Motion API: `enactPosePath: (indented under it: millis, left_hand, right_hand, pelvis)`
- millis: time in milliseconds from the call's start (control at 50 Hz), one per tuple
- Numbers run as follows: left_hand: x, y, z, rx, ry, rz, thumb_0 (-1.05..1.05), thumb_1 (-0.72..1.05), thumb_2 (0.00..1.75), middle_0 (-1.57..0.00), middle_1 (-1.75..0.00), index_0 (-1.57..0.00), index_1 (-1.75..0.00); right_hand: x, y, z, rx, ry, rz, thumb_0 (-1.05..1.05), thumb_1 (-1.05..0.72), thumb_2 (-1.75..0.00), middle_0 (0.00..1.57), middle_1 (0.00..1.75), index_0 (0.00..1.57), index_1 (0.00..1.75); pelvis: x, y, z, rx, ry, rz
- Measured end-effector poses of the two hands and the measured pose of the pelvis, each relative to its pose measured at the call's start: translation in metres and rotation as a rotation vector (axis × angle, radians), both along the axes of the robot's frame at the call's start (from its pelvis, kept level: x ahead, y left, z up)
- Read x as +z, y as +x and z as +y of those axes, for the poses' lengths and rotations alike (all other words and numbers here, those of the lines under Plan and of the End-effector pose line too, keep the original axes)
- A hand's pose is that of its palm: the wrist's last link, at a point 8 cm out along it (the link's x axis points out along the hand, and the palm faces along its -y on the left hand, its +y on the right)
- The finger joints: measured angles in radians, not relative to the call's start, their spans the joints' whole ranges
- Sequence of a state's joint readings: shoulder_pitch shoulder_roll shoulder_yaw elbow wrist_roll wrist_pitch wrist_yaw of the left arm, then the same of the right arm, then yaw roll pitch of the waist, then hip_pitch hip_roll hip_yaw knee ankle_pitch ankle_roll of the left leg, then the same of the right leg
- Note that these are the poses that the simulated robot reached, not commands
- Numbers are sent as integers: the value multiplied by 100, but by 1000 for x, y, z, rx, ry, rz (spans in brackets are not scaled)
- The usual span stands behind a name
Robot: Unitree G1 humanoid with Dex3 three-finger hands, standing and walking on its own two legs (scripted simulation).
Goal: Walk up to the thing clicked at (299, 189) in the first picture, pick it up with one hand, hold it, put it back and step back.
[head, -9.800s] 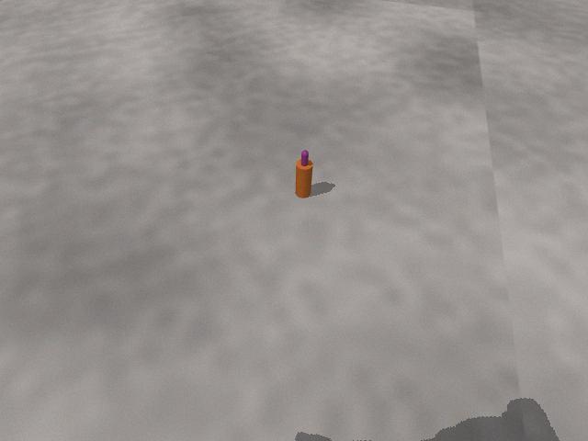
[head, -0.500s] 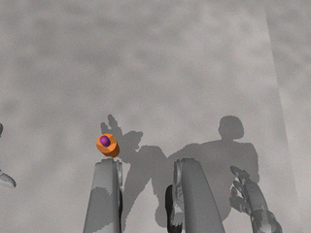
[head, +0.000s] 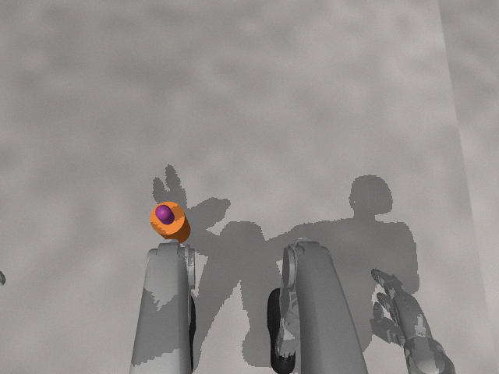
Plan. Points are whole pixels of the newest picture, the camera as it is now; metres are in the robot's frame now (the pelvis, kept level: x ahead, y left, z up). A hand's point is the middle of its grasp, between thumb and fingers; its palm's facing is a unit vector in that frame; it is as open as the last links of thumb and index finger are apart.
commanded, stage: go down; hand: left
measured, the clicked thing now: (170, 222) +0.38 +0.16 -0.33
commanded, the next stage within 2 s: approach in 0.58 s
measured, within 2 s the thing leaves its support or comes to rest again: neither
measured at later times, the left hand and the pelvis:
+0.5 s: hand out of the picture +0.34 +0.37 -0.04, palm faces +0.05 -0.99 -0.12, open 17.7 cm; pelvis -0.01 +0.00 -0.02, yaw +0 degrees
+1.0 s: hand (36, 212) +0.35 +0.34 -0.10, palm faces +0.03 -1.00 -0.02, open 17.7 cm; pelvis -0.01 +0.00 -0.07, yaw -1 degrees
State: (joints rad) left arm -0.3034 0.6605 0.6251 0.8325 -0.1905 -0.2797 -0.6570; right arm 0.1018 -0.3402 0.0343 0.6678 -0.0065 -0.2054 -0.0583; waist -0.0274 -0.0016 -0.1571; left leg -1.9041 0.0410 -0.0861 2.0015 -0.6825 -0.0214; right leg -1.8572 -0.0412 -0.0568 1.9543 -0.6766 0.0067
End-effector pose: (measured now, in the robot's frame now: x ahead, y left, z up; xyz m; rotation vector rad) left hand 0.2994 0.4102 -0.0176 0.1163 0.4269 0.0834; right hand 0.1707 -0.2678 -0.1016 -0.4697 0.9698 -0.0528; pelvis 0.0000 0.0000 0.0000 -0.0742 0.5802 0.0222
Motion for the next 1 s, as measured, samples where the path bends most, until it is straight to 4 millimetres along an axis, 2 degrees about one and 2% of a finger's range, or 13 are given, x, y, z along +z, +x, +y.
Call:
enactPosePath:
  millis: [540,780,880,940,1000]
  left_hand:
    - [-6,17,7,-13,-4,-62,-1,-60,5,-4,-5,-4,-5]
    - [-9,27,9,-21,-21,-92,-1,-60,4,-5,-6,-5,-6]
    - [-27,25,5,-16,-52,-132,-1,-60,2,-5,-6,-5,-6]
    - [-49,26,-3,-25,-74,-182,-1,-60,2,-5,-6,-4,-6]
    - [-79,28,-16,-47,-96,-236,-1,-59,2,-5,-7,-4,-7]
  right_hand:
    - [-22,-20,-4,1,-9,48,1,-88,-90,21,30,21,30]
    - [-24,-26,-5,-7,-15,68,1,-89,-90,21,30,21,30]
    - [-30,-25,-5,6,-20,61,1,-89,-90,21,30,21,30]
    - [-41,-23,-6,29,-26,58,1,-89,-90,21,30,21,30]
    - [-55,-21,-6,64,-36,58,1,-89,-90,21,30,21,30]
  pelvis:
    - [-21,-7,0,-2,-2,-7]
    - [-25,-5,2,-3,-8,-1]
    - [-34,-7,4,-6,-9,0]
    - [-47,-8,4,-11,-9,-6]
    - [-65,-10,4,-16,-10,-19]
